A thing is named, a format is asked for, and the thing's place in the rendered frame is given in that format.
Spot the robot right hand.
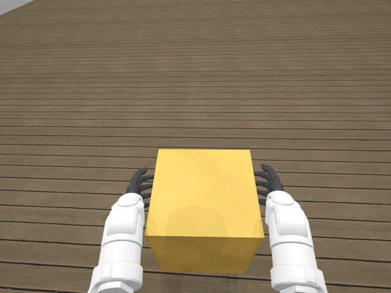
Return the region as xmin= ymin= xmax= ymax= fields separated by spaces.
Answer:
xmin=254 ymin=164 xmax=284 ymax=206

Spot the robot left hand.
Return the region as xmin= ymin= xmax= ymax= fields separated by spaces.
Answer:
xmin=126 ymin=167 xmax=154 ymax=208

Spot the carton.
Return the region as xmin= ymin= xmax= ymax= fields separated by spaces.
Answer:
xmin=145 ymin=149 xmax=265 ymax=273

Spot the robot right forearm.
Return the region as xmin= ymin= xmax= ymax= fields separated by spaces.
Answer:
xmin=265 ymin=190 xmax=328 ymax=293

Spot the robot left forearm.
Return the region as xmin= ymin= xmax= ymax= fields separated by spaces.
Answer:
xmin=88 ymin=193 xmax=145 ymax=293

